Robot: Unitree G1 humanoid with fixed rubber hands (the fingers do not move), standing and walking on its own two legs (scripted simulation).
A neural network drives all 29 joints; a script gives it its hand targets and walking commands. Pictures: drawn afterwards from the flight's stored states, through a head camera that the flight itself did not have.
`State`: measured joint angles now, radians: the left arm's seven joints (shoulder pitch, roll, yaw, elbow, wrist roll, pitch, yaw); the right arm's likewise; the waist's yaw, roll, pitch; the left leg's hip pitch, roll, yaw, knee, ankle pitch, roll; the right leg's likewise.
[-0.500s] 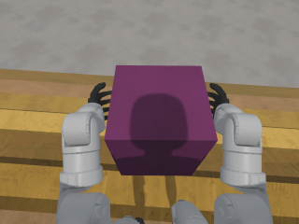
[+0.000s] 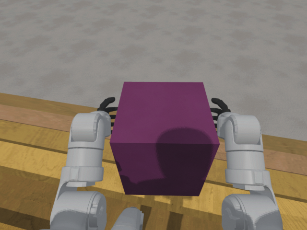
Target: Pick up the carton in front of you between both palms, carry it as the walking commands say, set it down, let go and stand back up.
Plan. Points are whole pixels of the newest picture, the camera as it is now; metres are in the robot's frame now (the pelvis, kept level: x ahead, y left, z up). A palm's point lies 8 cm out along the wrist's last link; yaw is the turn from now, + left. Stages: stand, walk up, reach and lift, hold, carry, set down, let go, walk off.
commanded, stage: carry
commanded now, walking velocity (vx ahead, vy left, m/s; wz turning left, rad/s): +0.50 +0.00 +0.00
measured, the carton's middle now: (162, 140) +0.34 +0.03 +0.03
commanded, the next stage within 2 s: none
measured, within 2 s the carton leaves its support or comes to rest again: neither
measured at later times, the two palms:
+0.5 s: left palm (152, 80) +0.72 +0.09 -0.07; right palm (221, 87) +0.69 -0.21 -0.06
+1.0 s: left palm (155, 61) +1.09 +0.11 -0.22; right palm (202, 64) +1.09 -0.19 -0.22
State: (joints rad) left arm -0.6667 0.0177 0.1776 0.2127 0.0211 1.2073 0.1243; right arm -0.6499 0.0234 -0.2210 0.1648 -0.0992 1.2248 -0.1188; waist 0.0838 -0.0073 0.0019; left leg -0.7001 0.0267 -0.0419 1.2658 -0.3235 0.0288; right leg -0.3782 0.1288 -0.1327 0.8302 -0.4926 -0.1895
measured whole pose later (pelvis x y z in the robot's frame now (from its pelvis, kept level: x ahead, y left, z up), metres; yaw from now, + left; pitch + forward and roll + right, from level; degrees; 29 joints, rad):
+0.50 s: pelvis +0.36 -0.01 -0.14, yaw -1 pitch +3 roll +1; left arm -0.48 -0.07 0.25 0.01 0.09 1.10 0.11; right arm -0.57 0.01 -0.12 0.15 0.02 1.06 -0.16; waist -0.15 0.00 0.02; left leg -0.36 -0.12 0.05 0.94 -0.64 0.13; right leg -0.71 -0.03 0.07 0.85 0.08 -0.03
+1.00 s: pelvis +0.75 -0.05 -0.33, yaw -1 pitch +2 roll -2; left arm -0.54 0.00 0.14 0.09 -0.04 1.05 0.15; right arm -0.49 0.06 -0.20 0.00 -0.09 1.08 -0.13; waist 0.06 0.04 -0.02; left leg -0.51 -0.02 0.09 0.56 0.27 0.10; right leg -0.29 0.06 -0.11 1.32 -0.68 -0.07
